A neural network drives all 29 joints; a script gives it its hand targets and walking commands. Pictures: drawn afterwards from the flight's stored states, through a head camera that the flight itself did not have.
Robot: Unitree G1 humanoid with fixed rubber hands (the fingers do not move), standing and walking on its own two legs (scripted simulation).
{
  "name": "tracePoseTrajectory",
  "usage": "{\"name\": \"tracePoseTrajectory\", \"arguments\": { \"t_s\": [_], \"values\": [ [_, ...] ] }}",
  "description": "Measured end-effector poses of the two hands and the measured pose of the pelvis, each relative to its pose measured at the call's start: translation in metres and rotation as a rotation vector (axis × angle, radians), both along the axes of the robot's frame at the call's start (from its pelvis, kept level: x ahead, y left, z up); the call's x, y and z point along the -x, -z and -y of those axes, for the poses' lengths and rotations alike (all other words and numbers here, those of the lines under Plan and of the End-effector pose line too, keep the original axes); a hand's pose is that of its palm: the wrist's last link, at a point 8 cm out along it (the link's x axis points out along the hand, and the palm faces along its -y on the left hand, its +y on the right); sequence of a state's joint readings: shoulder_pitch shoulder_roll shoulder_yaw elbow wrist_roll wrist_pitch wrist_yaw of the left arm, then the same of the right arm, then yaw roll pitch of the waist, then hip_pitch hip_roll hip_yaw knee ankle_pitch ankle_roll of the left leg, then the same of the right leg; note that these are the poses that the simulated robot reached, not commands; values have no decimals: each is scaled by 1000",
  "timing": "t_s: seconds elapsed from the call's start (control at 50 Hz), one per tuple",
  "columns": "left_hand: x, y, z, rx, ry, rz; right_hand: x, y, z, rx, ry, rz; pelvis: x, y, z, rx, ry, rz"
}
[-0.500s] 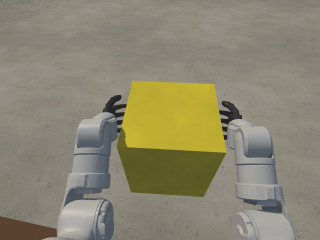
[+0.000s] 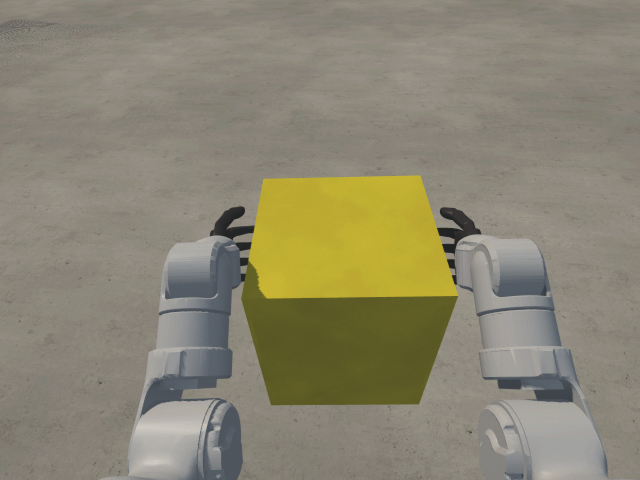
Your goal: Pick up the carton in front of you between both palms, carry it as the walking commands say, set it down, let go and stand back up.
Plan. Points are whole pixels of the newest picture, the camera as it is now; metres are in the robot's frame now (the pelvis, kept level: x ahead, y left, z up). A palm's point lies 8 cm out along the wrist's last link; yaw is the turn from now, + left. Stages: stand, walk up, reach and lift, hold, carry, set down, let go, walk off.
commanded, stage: carry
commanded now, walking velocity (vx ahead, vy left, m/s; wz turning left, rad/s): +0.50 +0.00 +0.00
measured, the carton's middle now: (343, 294) +0.36 -0.01 +0.05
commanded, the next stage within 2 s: none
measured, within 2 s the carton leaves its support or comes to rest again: neither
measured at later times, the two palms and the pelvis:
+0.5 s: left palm (218, 132) +0.65 +0.19 +0.14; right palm (390, 125) +0.64 -0.11 +0.14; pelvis +0.30 +0.04 +0.01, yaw +0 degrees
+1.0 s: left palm (241, 96) +0.90 +0.20 +0.09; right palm (371, 91) +0.90 -0.10 +0.09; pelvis +0.63 +0.04 +0.01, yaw +2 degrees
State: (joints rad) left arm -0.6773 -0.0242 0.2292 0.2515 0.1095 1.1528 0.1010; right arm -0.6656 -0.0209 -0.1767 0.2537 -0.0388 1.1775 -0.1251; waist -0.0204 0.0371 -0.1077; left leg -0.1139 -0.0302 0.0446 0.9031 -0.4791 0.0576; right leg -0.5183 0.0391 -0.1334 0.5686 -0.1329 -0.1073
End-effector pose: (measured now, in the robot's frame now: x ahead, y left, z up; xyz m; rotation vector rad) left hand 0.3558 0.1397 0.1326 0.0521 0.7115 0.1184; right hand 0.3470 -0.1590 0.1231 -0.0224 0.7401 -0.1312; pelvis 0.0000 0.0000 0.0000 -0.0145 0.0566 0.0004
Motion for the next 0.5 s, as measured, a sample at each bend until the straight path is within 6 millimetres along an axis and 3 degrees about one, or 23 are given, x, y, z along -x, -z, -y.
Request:
{"name": "tracePoseTrajectory", "arguments": {
  "t_s": [0.08,0.14,0.26,0.4,0.5],
  "values": [
    [-27,28,-10,1,-47,-75,-47,22,-10,-2,-46,-76,-36,-6,9,-11,-2,-5],
    [-50,34,-17,13,-74,-89,-78,25,-17,-4,-61,-89,-63,-15,13,-15,-15,-12],
    [-118,17,-24,37,-95,-27,-143,12,-24,-21,-51,-30,-130,-27,8,-23,-29,-34],
    [-221,-18,-39,42,-65,85,-233,-18,-39,-21,-22,84,-225,-24,-18,-18,-17,-37],
    [-294,-9,-54,65,-19,73,-294,-19,-54,16,16,75,-297,-10,-42,-27,4,-22]
  ]
}}
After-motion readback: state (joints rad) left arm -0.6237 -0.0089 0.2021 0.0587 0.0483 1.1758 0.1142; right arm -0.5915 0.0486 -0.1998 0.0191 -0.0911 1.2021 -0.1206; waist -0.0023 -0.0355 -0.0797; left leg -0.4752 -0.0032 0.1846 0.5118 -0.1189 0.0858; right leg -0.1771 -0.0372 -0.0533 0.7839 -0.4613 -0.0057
